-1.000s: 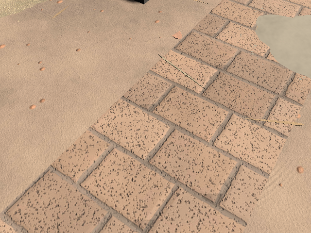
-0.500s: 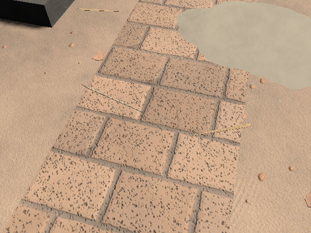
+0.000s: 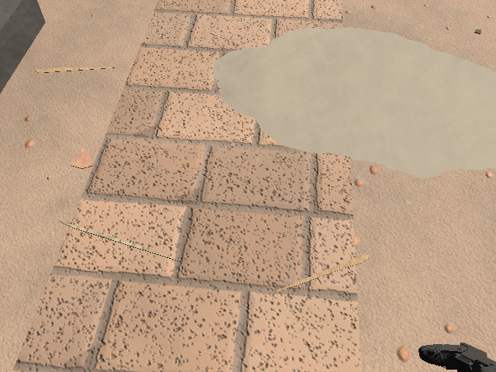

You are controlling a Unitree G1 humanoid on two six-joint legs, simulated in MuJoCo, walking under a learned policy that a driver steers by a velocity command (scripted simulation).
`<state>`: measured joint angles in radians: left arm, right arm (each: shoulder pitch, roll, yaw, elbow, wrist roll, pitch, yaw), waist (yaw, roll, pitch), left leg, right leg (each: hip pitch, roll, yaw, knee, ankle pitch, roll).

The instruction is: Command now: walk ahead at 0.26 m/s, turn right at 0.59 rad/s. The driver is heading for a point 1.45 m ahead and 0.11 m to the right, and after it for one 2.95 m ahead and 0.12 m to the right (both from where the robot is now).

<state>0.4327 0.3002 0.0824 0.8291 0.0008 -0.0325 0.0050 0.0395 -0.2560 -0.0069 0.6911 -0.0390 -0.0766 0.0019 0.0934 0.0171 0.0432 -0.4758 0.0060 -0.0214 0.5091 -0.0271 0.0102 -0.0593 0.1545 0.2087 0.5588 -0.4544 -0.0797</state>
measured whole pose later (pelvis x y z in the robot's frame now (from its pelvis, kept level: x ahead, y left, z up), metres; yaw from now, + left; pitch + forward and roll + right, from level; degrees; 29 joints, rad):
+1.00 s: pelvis +0.29 -0.05 +0.00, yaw -21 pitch +1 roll -1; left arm 0.44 0.27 0.04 0.91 0.01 -0.05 0.00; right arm 0.11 -0.26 -0.04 0.73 -0.04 -0.05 0.02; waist 0.04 -0.01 0.04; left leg -0.46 0.00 0.09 0.60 -0.15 0.08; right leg 0.00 0.04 0.03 0.66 -0.49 -0.05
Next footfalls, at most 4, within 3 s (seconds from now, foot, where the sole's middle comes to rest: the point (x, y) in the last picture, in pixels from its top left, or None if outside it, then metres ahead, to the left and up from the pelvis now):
0.46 right None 0.09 -0.10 -0.76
0.96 left None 0.45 -0.02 -0.76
1.50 right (388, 298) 0.69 -0.30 -0.76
2.04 left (347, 205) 1.00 -0.20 -0.76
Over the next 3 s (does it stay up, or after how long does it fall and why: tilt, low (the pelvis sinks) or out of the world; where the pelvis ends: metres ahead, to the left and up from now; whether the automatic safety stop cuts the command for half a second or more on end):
stays up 1.32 -0.21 0.01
